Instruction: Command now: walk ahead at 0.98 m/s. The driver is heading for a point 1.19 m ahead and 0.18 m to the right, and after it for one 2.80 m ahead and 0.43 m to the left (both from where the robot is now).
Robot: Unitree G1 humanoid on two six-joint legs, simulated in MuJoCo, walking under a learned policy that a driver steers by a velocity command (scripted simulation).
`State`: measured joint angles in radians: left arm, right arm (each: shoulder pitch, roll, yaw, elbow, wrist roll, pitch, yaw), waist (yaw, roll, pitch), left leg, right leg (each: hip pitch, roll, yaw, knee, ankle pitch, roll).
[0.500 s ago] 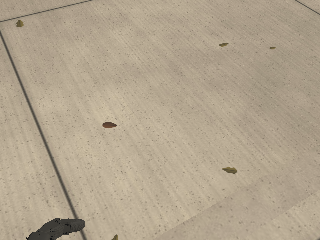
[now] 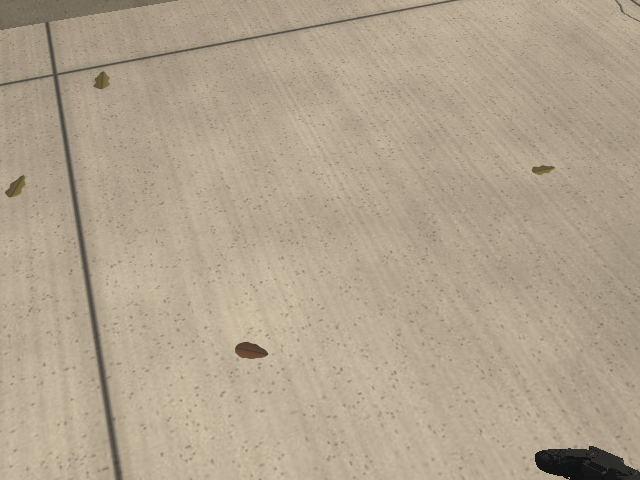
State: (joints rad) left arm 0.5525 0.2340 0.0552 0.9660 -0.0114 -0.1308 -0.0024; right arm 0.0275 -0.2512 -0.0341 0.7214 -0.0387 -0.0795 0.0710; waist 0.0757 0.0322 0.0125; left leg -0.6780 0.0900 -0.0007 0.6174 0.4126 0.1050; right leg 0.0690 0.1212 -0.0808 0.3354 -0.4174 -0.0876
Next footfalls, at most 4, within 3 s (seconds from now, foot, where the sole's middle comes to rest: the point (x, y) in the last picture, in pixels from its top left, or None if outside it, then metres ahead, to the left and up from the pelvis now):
0.20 left None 0.36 0.11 -0.91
0.56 right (386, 393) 0.77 -0.08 -0.91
0.96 left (399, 262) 1.19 -0.12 -0.91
1.48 right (447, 295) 1.09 -0.25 -0.91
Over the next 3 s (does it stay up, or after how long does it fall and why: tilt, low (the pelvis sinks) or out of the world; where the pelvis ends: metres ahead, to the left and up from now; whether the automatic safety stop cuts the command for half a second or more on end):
stays up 1.03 -0.08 -0.13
